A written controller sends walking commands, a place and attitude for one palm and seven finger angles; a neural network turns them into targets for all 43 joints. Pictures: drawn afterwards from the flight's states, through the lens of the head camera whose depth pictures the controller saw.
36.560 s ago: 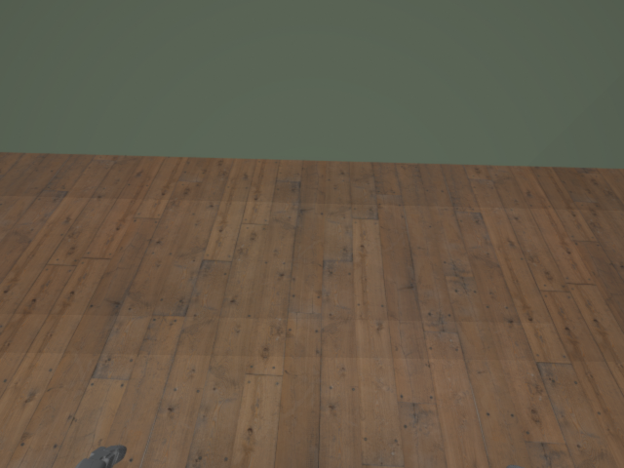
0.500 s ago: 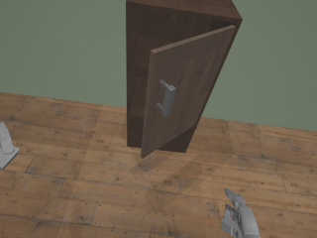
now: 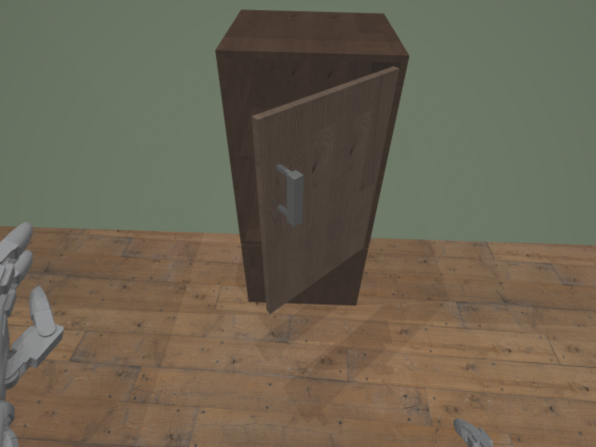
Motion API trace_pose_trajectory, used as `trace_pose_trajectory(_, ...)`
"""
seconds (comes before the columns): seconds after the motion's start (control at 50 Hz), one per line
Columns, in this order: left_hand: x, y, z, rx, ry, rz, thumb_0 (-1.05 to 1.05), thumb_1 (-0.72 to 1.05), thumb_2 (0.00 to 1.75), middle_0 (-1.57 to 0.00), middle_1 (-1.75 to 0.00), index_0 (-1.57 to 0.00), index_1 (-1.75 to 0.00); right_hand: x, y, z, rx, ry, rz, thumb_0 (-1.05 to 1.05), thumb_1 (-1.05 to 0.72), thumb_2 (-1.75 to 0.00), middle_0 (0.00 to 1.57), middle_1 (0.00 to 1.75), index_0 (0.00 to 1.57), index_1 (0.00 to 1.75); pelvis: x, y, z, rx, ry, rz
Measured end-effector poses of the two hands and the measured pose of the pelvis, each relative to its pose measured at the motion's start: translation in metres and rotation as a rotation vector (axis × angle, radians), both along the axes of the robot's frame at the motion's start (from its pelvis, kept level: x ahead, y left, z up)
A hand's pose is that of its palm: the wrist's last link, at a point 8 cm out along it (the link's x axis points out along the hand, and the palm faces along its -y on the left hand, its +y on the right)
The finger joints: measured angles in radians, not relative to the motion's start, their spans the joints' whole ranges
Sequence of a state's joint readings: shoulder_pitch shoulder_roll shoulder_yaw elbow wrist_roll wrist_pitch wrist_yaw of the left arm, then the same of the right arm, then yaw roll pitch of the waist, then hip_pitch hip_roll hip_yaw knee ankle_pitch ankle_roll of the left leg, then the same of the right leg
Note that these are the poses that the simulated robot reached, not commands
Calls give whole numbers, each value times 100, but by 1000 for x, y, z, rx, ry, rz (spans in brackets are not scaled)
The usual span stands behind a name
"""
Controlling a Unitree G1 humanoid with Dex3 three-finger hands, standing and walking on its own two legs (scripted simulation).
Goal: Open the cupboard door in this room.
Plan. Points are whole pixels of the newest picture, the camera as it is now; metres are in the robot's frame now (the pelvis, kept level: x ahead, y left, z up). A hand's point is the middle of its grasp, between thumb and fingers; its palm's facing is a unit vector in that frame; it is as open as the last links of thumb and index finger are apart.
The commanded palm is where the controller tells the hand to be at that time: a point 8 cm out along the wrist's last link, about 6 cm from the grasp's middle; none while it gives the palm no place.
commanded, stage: stop stepping back and stand still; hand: left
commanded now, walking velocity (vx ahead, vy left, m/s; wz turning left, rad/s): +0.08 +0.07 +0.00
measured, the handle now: (288, 194) +0.59 +0.06 +0.02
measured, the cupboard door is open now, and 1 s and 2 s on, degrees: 43 43 43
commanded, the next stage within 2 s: let the arm hang, fingers relaxed in 0.38 s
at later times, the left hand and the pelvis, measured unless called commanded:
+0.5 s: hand (52, 322) +0.21 +0.28 +0.13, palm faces +0.37 -0.77 -0.52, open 7.4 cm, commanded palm none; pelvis +0.02 +0.02 +0.00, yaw -1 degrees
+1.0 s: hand out of the picture +0.01 +0.23 -0.17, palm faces +0.03 -0.98 -0.22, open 7.2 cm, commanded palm none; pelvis +0.01 +0.04 +0.00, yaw +1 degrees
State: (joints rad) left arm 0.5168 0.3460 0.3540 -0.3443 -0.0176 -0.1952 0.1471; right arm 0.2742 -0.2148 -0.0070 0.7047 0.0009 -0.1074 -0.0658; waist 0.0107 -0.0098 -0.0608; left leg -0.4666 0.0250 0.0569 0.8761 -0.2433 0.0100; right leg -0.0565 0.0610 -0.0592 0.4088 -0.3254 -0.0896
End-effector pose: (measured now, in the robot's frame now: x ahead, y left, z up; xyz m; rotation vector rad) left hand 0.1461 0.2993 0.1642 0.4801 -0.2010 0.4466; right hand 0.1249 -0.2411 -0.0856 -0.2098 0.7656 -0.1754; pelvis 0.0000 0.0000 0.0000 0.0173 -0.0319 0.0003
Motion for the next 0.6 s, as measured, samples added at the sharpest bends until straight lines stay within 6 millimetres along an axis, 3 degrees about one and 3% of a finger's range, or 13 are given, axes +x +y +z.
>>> trace_pose_trajectory(0.14,23,4,17,62,-98,-76,1,89,90,-21,-30,-21,-30,23,0,12,-59,-50,5,1,-91,-90,21,30,20,30,10,10,-5,-18,-2,-15)
trace_pose_trajectory(0.26,38,19,19,111,-51,-92,1,89,90,-21,-30,-21,-30,38,20,12,-23,-92,3,1,-91,-90,20,30,20,30,9,22,-7,-1,-2,-26)
trace_pose_trajectory(0.38,31,17,15,141,40,-84,1,89,90,-21,-30,-21,-30,38,43,1,53,-76,41,1,-91,-90,21,30,20,30,8,19,-7,-12,1,-7)
trace_pose_trajectory(0.48,19,18,4,84,102,-43,1,89,90,-21,-30,-21,-30,33,48,-7,61,2,59,1,-91,-90,21,30,20,30,19,20,-4,-45,28,-16)
trace_pose_trajectory(0.52,27,26,-25,59,195,-39,1,89,90,-21,-30,-20,-30,33,44,-18,62,41,90,1,-90,-90,21,30,20,30,22,25,-7,-51,48,-6)
trace_pose_trajectory(0.6,38,33,-148,-181,632,17,0,90,90,-20,-30,-20,-30,27,31,-45,44,161,74,1,-91,-90,21,30,21,30,23,37,-15,-42,58,11)
